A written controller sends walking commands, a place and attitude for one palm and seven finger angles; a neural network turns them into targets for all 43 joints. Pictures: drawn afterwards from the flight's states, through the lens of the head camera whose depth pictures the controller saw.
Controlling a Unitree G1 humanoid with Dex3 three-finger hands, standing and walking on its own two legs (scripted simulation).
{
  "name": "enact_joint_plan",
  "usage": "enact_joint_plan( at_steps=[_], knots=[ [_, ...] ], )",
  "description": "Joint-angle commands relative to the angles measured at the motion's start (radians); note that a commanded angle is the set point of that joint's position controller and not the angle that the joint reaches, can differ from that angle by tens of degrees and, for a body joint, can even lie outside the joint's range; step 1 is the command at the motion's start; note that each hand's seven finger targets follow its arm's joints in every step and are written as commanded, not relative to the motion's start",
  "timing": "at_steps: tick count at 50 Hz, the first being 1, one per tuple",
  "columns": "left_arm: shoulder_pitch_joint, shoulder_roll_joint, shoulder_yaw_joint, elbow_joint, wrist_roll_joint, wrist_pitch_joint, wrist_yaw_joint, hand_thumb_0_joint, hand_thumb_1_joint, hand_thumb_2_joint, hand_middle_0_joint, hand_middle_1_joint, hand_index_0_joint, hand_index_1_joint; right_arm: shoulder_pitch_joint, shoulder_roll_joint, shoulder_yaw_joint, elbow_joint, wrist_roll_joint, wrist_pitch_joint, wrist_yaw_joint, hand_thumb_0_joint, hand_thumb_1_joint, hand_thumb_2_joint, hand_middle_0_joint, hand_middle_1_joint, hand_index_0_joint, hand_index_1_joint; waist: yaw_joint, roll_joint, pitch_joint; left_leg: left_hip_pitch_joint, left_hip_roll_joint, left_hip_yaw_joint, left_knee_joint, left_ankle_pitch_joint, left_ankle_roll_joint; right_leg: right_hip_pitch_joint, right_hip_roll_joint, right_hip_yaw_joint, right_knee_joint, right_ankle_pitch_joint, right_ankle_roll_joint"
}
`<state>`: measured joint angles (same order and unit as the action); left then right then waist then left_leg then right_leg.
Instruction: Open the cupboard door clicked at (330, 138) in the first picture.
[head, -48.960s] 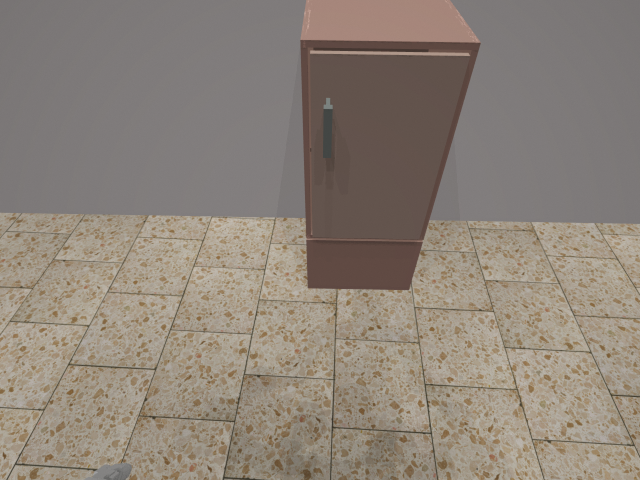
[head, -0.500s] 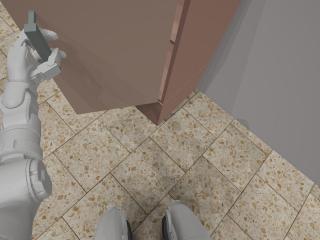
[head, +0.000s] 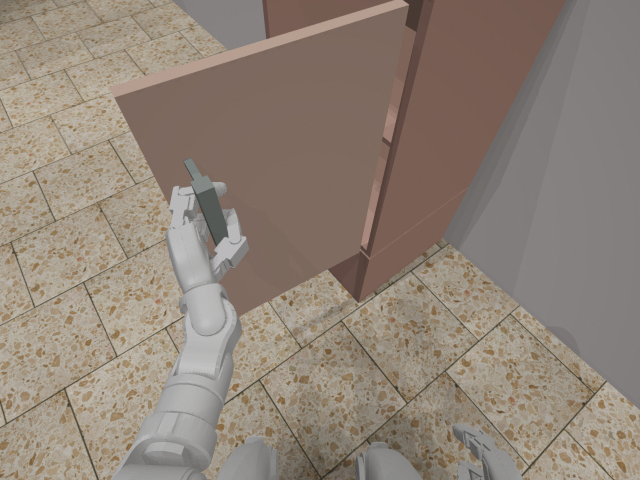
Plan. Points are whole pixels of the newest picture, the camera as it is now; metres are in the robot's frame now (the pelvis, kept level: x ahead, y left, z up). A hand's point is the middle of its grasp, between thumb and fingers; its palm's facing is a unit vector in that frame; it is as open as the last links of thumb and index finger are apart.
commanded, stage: pull the door open along its arc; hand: left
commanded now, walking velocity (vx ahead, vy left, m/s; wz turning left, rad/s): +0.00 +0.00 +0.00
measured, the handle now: (208, 208) +0.45 +0.15 +0.05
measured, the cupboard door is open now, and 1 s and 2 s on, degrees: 83 98 100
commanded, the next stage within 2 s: open thumb and fingers to let go in 0.24 s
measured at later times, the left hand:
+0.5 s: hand (290, 275) +0.35 +0.04 +0.05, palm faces +0.37 -0.93 -0.03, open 6.3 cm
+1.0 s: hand (286, 274) +0.35 +0.05 +0.05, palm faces +0.33 -0.94 +0.00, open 14.2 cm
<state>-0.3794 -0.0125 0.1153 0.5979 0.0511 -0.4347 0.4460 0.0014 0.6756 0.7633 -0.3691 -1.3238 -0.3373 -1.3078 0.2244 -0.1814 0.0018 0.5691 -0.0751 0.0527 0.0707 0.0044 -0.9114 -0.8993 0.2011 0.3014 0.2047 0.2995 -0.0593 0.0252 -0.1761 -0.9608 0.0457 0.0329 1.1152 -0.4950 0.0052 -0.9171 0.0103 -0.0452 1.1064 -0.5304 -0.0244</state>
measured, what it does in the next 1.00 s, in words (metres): stands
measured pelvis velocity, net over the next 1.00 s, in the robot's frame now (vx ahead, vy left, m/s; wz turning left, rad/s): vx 0.00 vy -0.02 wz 0.04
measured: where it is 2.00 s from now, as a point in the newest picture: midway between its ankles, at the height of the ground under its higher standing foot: outside the picture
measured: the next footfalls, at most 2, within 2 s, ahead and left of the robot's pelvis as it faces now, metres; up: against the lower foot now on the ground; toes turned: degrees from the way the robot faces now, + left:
none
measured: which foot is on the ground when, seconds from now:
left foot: down 0.00-1.00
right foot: down 0.00-1.00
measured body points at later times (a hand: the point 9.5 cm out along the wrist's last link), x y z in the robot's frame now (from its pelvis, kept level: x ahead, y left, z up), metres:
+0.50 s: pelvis -0.01 -0.04 +0.00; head +0.07 -0.05 +0.45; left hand +0.33 +0.09 +0.05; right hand +0.14 -0.27 -0.13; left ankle +0.02 +0.12 -0.65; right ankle +0.00 -0.11 -0.65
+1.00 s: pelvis +0.00 -0.02 +0.00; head +0.07 -0.02 +0.45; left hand +0.33 +0.10 +0.05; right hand +0.14 -0.24 -0.12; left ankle +0.02 +0.12 -0.65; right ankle +0.00 -0.11 -0.65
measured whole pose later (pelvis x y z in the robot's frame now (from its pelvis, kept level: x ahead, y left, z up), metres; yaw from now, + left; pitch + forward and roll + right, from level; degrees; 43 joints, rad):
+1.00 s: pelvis +0.00 -0.02 +0.00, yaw +2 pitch +17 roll +0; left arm -0.23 -0.12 -0.12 0.53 0.10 -0.45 0.58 -0.01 -0.45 0.32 -0.27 -1.02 -0.27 -1.02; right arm 0.21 -0.18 -0.03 0.64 -0.09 0.01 0.04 0.01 -0.91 -0.90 0.20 0.30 0.20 0.30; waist -0.03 0.03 -0.16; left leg -0.92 0.03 0.00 1.09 -0.47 -0.02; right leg -0.87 0.00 -0.08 1.10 -0.54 -0.05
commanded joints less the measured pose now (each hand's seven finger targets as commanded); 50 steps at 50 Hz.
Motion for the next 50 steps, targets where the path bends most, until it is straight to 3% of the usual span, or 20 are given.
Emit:
enact_joint_plan(
  at_steps=[1,6,7,8,12,15,17,19,20,23,26,30,32,37,39,41,44,50],
  knots=[
    [-0.134,0.044,-0.055,-0.259,0.008,-0.078,0.032,0.000,0.900,0.900,-0.400,-1.350,-0.400,-1.350,0.069,-0.135,-0.066,-0.079,0.003,-0.035,-0.019,0.000,-0.900,-0.900,0.200,0.300,0.200,0.300,0.017,-0.051,-0.378,0.268,-0.042,-0.014,-0.131,0.327,-0.001,0.279,0.018,0.012,-0.167,0.460,0.005],
    [-0.026,-0.028,-0.135,-0.313,-0.018,-0.077,0.039,0.000,0.900,0.900,-0.400,-1.350,-0.400,-1.350,0.032,-0.121,-0.062,-0.082,0.010,-0.055,-0.022,0.000,-0.900,-0.900,0.200,0.300,0.200,0.300,0.024,-0.077,-0.316,0.257,-0.047,-0.012,-0.151,0.286,0.002,0.305,0.009,0.022,-0.206,0.440,0.008],
    [-0.010,-0.017,-0.132,-0.308,-0.013,-0.075,0.049,0.000,0.900,0.900,-0.400,-1.350,-0.400,-1.350,0.029,-0.122,-0.062,-0.081,0.008,-0.058,-0.025,0.000,-0.900,-0.900,0.200,0.300,0.200,0.300,0.018,-0.114,-0.299,0.243,-0.046,-0.015,-0.149,0.276,0.004,0.306,0.007,0.029,-0.215,0.432,0.011],
    [-0.007,-0.037,-0.152,-0.331,-0.008,-0.080,0.059,0.000,0.900,0.900,-0.400,-1.350,-0.400,-1.350,0.020,-0.115,-0.061,-0.081,0.007,-0.062,-0.024,0.000,-0.900,-0.900,0.200,0.300,0.200,0.300,0.024,-0.085,-0.300,0.241,-0.049,-0.012,-0.151,0.266,0.004,0.306,0.000,0.037,-0.218,0.424,0.012],
    [0.043,-0.117,-0.249,-0.337,0.043,-0.078,0.101,0.000,0.900,0.900,-0.400,-1.350,-0.400,-1.350,0.006,-0.104,-0.061,-0.078,-0.001,-0.077,-0.015,0.000,-0.900,-0.900,0.200,0.300,0.200,0.300,0.011,-0.108,-0.254,0.228,-0.051,-0.019,-0.142,0.252,0.006,0.279,-0.007,0.041,-0.223,0.413,0.011],
    [0.005,-0.137,-0.283,-0.362,0.088,-0.076,0.128,0.000,0.900,0.900,-0.400,-1.350,-0.400,-1.350,-0.003,-0.097,-0.064,-0.071,-0.010,-0.087,-0.017,0.000,-0.900,-0.900,0.200,0.300,0.200,0.300,0.005,-0.088,-0.270,0.228,-0.055,-0.019,-0.130,0.235,0.004,0.267,-0.019,0.055,-0.223,0.394,0.010],
    [-0.129,-0.080,-0.247,-0.342,0.111,-0.076,0.151,0.000,0.900,0.900,-0.400,-1.350,-0.400,-1.350,-0.005,-0.100,-0.060,-0.047,-0.016,-0.087,-0.032,0.000,-0.900,-0.900,0.200,0.300,0.200,0.300,-0.029,-0.129,-0.246,0.187,-0.055,-0.027,-0.106,0.193,0.009,0.240,-0.032,0.081,-0.237,0.342,0.020],
    [-0.156,-0.071,-0.227,-0.289,0.119,-0.078,0.161,0.000,0.760,0.840,-0.390,-1.335,-0.390,-1.335,-0.023,-0.090,-0.058,-0.036,-0.018,-0.087,-0.046,0.000,-0.900,-0.900,0.200,0.300,0.200,0.300,-0.032,-0.139,-0.224,0.146,-0.061,-0.030,-0.094,0.140,0.009,0.241,-0.051,0.128,-0.266,0.275,0.031],
    [-0.147,-0.070,-0.220,-0.277,0.111,-0.080,0.158,0.000,0.690,0.810,-0.385,-1.327,-0.385,-1.327,-0.031,-0.089,-0.058,-0.036,-0.016,-0.090,-0.050,0.000,-0.900,-0.900,0.200,0.300,0.200,0.300,-0.021,-0.140,-0.239,0.137,-0.063,-0.030,-0.094,0.129,0.008,0.256,-0.057,0.140,-0.273,0.256,0.032],
    [-0.143,-0.074,-0.214,-0.271,0.057,-0.081,0.135,0.000,0.480,0.720,-0.370,-1.305,-0.370,-1.305,-0.047,-0.088,-0.056,-0.038,-0.008,-0.091,-0.059,0.000,-0.900,-0.900,0.200,0.300,0.200,0.300,-0.013,-0.143,-0.284,0.132,-0.066,-0.028,-0.099,0.129,0.003,0.313,-0.069,0.169,-0.291,0.290,0.042],
    [-0.139,-0.064,-0.200,-0.290,0.017,-0.079,0.108,0.000,0.270,0.630,-0.355,-1.283,-0.355,-1.283,-0.040,-0.092,-0.057,-0.034,-0.004,-0.091,-0.065,0.000,-0.900,-0.900,0.200,0.300,0.200,0.300,-0.002,-0.126,-0.332,0.155,-0.065,-0.028,-0.107,0.167,0.000,0.355,-0.068,0.160,-0.276,0.372,0.044],
    [-0.089,-0.077,-0.201,-0.257,0.008,-0.075,0.086,0.000,-0.010,0.510,-0.335,-1.253,-0.335,-1.253,-0.018,-0.097,-0.058,-0.032,-0.005,-0.087,-0.060,0.000,-0.900,-0.900,0.200,0.300,0.200,0.300,-0.001,-0.163,-0.329,0.163,-0.064,-0.033,-0.109,0.220,0.000,0.368,-0.064,0.130,-0.248,0.501,0.048],
    [-0.077,-0.072,-0.202,-0.276,0.019,-0.083,0.083,0.000,-0.150,0.450,-0.325,-1.237,-0.325,-1.237,-0.013,-0.100,-0.061,-0.036,-0.006,-0.084,-0.056,0.000,-0.900,-0.900,0.200,0.300,0.200,0.300,0.008,-0.140,-0.335,0.186,-0.063,-0.032,-0.115,0.253,0.001,0.361,-0.054,0.107,-0.229,0.531,0.038],
    [-0.079,-0.117,-0.247,-0.268,0.046,-0.088,0.095,0.000,-0.500,0.300,-0.300,-1.200,-0.300,-1.200,-0.006,-0.101,-0.066,-0.042,-0.009,-0.080,-0.042,0.000,-0.900,-0.900,0.200,0.300,0.200,0.300,-0.004,-0.136,-0.296,0.214,-0.059,-0.032,-0.114,0.273,0.004,0.294,-0.035,0.063,-0.212,0.505,0.025],
    [-0.118,-0.110,-0.241,-0.271,0.055,-0.093,0.106,0.000,-0.500,0.300,-0.300,-1.200,-0.300,-1.200,-0.009,-0.101,-0.068,-0.037,-0.010,-0.079,-0.041,0.000,-0.900,-0.900,0.200,0.300,0.200,0.300,-0.009,-0.113,-0.295,0.221,-0.059,-0.028,-0.111,0.256,0.005,0.267,-0.033,0.059,-0.210,0.463,0.023],
    [-0.113,-0.118,-0.250,-0.287,0.067,-0.095,0.117,0.000,-0.500,0.300,-0.283,-1.100,-0.283,-1.100,-0.012,-0.098,-0.068,-0.045,-0.011,-0.077,-0.038,0.000,-0.900,-0.900,0.200,0.300,0.200,0.300,0.002,-0.082,-0.305,0.237,-0.059,-0.026,-0.115,0.264,0.004,0.257,-0.024,0.046,-0.201,0.431,0.011],
    [-0.109,-0.149,-0.274,-0.276,0.078,-0.080,0.128,0.000,-0.500,0.300,-0.258,-0.950,-0.258,-0.950,-0.015,-0.097,-0.067,-0.049,-0.013,-0.076,-0.036,0.000,-0.900,-0.900,0.200,0.300,0.200,0.300,-0.002,-0.082,-0.309,0.253,-0.054,-0.029,-0.117,0.275,0.004,0.232,-0.014,0.025,-0.192,0.409,0.004],
    [-0.132,-0.153,-0.276,-0.296,0.083,-0.061,0.148,0.000,-0.500,0.300,-0.208,-0.650,-0.208,-0.650,-0.011,-0.098,-0.066,-0.051,-0.014,-0.075,-0.039,0.000,-0.900,-0.900,0.200,0.300,0.200,0.300,0.002,-0.074,-0.332,0.265,-0.049,-0.033,-0.126,0.283,0.001,0.233,-0.004,0.014,-0.181,0.390,-0.002]
  ],
)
